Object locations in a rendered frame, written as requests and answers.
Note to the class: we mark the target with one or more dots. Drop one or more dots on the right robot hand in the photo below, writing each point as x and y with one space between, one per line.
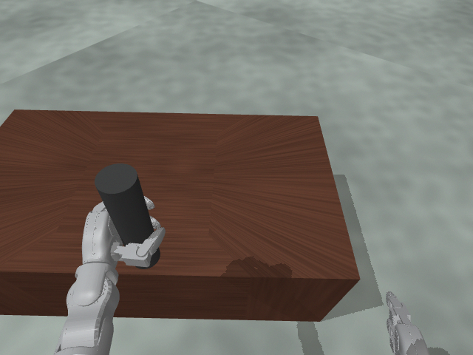
405 338

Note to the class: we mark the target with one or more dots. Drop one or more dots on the left robot hand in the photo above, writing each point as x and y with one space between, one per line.
102 243

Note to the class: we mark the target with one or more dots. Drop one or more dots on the can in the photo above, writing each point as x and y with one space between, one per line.
120 190

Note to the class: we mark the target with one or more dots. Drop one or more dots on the left robot arm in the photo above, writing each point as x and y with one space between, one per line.
91 303

